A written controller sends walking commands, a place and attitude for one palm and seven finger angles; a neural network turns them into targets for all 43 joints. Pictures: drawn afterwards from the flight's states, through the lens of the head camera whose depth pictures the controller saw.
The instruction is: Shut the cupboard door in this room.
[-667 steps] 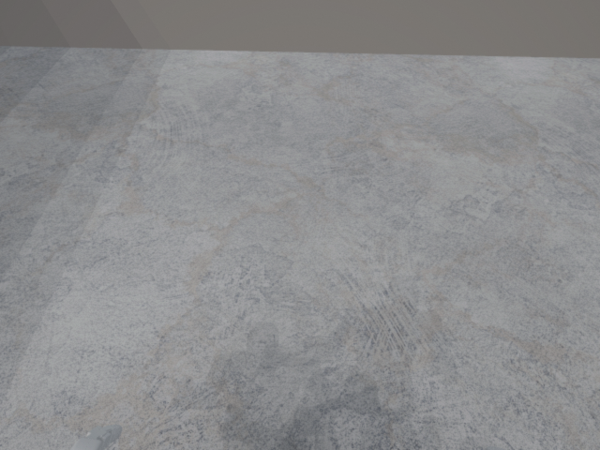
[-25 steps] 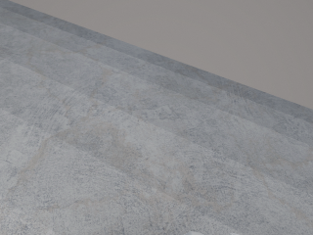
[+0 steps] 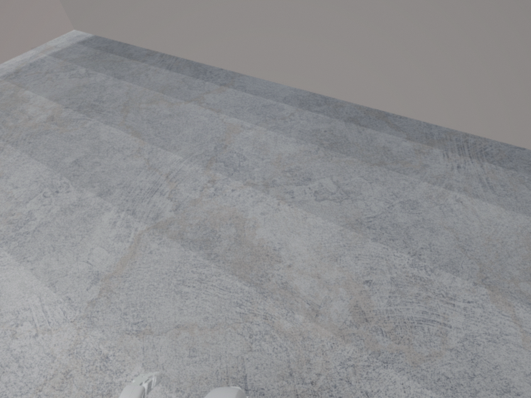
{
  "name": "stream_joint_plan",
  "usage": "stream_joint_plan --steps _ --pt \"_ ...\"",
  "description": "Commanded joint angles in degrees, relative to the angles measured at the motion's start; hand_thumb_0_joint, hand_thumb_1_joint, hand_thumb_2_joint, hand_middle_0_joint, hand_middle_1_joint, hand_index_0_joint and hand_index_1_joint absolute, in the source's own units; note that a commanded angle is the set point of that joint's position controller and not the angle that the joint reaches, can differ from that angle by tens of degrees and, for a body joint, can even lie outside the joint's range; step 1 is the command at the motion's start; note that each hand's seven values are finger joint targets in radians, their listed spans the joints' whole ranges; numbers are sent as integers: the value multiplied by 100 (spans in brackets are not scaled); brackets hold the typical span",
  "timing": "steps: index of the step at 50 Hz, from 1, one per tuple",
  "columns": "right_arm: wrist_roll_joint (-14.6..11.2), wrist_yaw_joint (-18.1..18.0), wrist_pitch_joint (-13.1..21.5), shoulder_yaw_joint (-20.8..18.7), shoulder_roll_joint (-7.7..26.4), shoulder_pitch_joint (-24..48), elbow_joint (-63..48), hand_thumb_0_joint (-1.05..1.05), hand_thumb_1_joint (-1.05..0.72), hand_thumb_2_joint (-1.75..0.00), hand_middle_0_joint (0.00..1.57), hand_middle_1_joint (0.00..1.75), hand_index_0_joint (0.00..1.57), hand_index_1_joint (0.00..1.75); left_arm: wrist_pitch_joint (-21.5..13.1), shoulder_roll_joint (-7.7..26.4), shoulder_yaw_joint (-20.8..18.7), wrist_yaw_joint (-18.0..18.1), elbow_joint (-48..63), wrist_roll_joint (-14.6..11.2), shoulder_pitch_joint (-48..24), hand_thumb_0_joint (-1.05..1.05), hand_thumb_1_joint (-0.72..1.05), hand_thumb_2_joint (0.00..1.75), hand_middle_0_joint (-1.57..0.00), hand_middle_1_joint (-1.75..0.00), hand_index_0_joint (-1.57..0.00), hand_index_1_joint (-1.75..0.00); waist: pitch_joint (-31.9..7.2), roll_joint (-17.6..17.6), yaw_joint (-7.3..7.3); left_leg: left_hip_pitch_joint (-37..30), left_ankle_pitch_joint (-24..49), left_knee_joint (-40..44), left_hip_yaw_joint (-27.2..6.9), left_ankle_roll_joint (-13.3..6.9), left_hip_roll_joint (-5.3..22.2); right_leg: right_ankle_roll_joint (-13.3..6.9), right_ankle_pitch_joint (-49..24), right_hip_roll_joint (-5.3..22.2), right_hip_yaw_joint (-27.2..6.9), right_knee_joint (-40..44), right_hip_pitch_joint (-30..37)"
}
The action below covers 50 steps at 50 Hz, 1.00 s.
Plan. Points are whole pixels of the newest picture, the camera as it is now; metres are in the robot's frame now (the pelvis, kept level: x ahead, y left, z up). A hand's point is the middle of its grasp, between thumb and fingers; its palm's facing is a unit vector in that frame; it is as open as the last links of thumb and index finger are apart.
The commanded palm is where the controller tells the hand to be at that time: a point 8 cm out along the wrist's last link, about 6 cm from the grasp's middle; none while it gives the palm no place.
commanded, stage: turn or walk to find it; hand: left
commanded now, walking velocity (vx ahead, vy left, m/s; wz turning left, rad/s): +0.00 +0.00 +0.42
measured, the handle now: out of the picture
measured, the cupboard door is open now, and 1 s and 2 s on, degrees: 79 79 79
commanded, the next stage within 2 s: none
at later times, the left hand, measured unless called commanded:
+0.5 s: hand out of the picture -0.10 +0.25 -0.19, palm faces +0.30 -0.93 -0.23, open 7.4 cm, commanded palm none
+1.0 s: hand out of the picture -0.03 +0.23 -0.15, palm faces +0.39 -0.88 -0.27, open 7.4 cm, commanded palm none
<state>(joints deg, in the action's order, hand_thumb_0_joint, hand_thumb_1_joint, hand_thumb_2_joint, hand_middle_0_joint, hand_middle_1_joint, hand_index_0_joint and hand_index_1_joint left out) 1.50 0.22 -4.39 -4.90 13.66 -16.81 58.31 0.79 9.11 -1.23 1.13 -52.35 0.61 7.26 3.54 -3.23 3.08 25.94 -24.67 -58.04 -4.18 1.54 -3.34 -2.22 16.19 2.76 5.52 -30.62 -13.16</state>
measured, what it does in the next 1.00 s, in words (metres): steps on the spot, turning left: left foot, then right foot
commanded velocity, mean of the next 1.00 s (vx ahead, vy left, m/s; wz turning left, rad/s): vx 0.00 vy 0.00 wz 0.42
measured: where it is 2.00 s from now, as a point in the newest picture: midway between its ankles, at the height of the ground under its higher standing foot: outside the picture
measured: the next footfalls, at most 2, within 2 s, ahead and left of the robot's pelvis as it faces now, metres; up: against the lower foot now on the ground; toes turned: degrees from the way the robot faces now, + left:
left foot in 0.42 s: -0.05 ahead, +0.15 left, +0.00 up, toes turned +16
right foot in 0.96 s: +0.01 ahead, -0.08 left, +0.00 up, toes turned +21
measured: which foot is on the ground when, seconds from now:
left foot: up 0.00-0.40, down 0.42-0.96, up 0.98-1.00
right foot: down 0.00-0.42, up 0.44-0.94, down 0.96-1.00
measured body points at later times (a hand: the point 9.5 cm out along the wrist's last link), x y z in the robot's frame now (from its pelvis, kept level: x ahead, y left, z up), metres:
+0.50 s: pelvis -0.05 +0.04 -0.01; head -0.03 +0.08 +0.44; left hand -0.11 +0.30 -0.17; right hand +0.12 -0.18 -0.13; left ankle -0.09 +0.14 -0.74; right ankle -0.01 -0.09 -0.71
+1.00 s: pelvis -0.07 +0.00 -0.01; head -0.03 -0.01 +0.44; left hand -0.05 +0.28 -0.13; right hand +0.05 -0.22 -0.17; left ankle -0.09 +0.13 -0.73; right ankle -0.02 -0.09 -0.74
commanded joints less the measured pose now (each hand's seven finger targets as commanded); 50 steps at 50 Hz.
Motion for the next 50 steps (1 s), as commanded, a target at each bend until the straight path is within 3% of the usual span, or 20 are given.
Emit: stream_joint_plan --steps 1,9,14,17,19,20,21,22,23,24,26,28,32,39,43,46,47,48,49,50 --pt "2 49 57 -114 355 -276 -274 0 -90 -90 20 30 20 30 -147 973 -265 75 409 -6 -45 0 90 90 -20 -30 -20 -30 41 1138 -74 537 608 -1345 23 163 351 -176 -563 1287 -713 1616 -56" --pt "-9 50 46 -67 399 352 -403 0 -90 -90 20 30 20 30 -148 1099 -353 103 154 68 641 0 90 90 -20 -30 -20 -30 -2 1194 -397 431 318 -536 202 307 631 -459 -415 1679 -738 1612 344" --pt "-73 43 146 39 284 789 -536 0 -90 -90 20 30 20 30 -117 1361 -417 80 -36 130 990 0 90 90 -20 -30 -20 -30 -328 1368 -615 -53 -291 943 553 223 582 -646 -1517 1845 -594 1217 806" --pt "-121 12 233 88 268 673 -550 0 -90 -90 20 30 20 30 -89 1495 -453 65 -112 130 947 0 90 90 -20 -30 -20 -30 -621 1488 -534 -584 -197 1873 785 136 488 -632 -2250 1894 -402 788 907" --pt "-118 7 298 87 333 343 -481 0 -90 -90 20 30 20 30 -54 1462 -453 49 -130 79 850 0 90 90 -20 -30 -20 -30 -787 1262 -300 -1439 807 3117 853 64 445 -249 -2067 1713 -40 229 516" --pt "-110 17 363 44 572 137 -419 0 -90 -90 20 30 20 30 -14 1321 -423 39 -100 22 829 0 90 90 -20 -30 -20 -30 -923 615 -149 -2215 1558 3789 507 -29 720 67 -1536 1462 278 -473 -69" --pt "-52 -12 405 -85 1147 66 -467 0 -90 -90 20 30 20 30 33 951 -347 13 56 -26 856 0 90 90 -20 -30 -20 -30 -811 -1083 -88 -2857 2777 4122 -1290 -506 2112 524 753 678 556 -1604 -1628" --pt "-50 -61 335 -146 1472 -80 -434 0 -90 -90 20 30 20 30 106 823 -248 23 202 32 468 0 90 90 -20 -30 -20 -30 -603 -1342 65 -2360 3821 4137 -1654 -982 2691 610 1980 412 139 -2358 -1874" --pt "-37 -83 313 -92 1318 83 -421 0 -90 -90 20 30 20 30 174 960 -279 25 158 45 328 0 90 90 -20 -30 -20 -30 -421 -799 2 -1880 3243 4176 -1304 -1067 2603 550 1717 512 -213 -2747 -1670" --pt "-21 -137 342 -43 1138 348 -465 0 -90 -90 20 30 20 30 205 933 -303 27 90 67 267 0 90 90 -20 -30 -20 -30 -160 -1107 -77 -1615 3113 4246 -1190 -957 2238 585 1412 500 -369 -2923 -1753" --pt "-32 -173 357 49 945 754 -574 0 -90 -90 20 30 20 30 177 1014 -342 -34 -59 47 401 0 90 90 -20 -30 -20 -30 13 -823 -266 -1723 3405 4085 -785 -879 1797 613 802 400 -437 -3274 -1899" --pt "-70 -173 409 60 888 728 -592 0 -90 -90 20 30 20 30 131 1005 -341 -62 -167 36 577 0 90 90 -20 -30 -20 -30 -200 -587 -331 -2028 3839 3982 -537 -844 1612 677 549 338 -386 -3398 -1888" --pt "-76 -168 427 17 871 436 -552 0 -90 -90 20 30 20 30 123 1006 -316 -21 -81 32 431 0 90 90 -20 -30 -20 -30 -429 -346 -238 -2364 4149 3899 -737 -971 1623 788 501 300 -466 -3280 -1901" --pt "-9 -155 388 -63 879 189 -529 0 -90 -90 20 30 20 30 114 848 -278 8 213 6 -102 0 90 90 -20 -30 -20 -30 -420 -427 -71 -2214 3757 3835 -1444 -1213 1696 750 956 165 -523 -2271 -1590" --pt "13 -134 339 -95 888 342 -582 0 -90 -90 20 30 20 30 65 785 -253 21 233 -36 51 0 90 90 -20 -30 -20 -30 -518 -603 -172 -1727 3749 3644 -1609 -1151 1545 641 904 -39 -423 -1149 -754" --pt "-33 -111 322 -104 823 446 -621 0 -90 -90 20 30 20 30 -15 846 -292 37 116 -45 520 0 90 90 -20 -30 -20 -30 -688 -381 -433 -899 2974 3262 -1562 -820 1180 581 -335 -69 -323 481 543" --pt "-75 -81 331 -90 642 394 -629 0 -90 -90 20 30 20 30 -71 1063 -329 59 98 -12 722 0 90 90 -20 -30 -20 -30 -839 171 -504 -377 2143 2923 -1307 -535 864 491 -684 337 -654 1050 1258" --pt "-123 -45 345 -32 289 286 -718 0 -90 -90 20 30 20 30 -125 1557 -427 111 96 69 817 0 90 90 -20 -30 -20 -30 -913 1578 -544 645 483 1833 -438 -152 171 44 -776 1664 -1970 1345 1954" --pt "-76 -67 301 -85 404 506 -824 0 -90 -90 20 30 20 30 -104 1716 -438 106 171 63 825 0 90 90 -20 -30 -20 -30 -654 1842 -637 721 -894 612 -44 -22 -64 -573 -1154 2540 -2586 1523 1093" --pt "-22 -49 209 -128 537 432 -716 0 -90 -90 20 30 20 30 -82 1523 -413 117 279 29 533 0 90 90 -20 -30 -20 -30 -457 1195 -478 577 -615 -264 -262 -32 140 -731 -544 2350 -2169 1639 454"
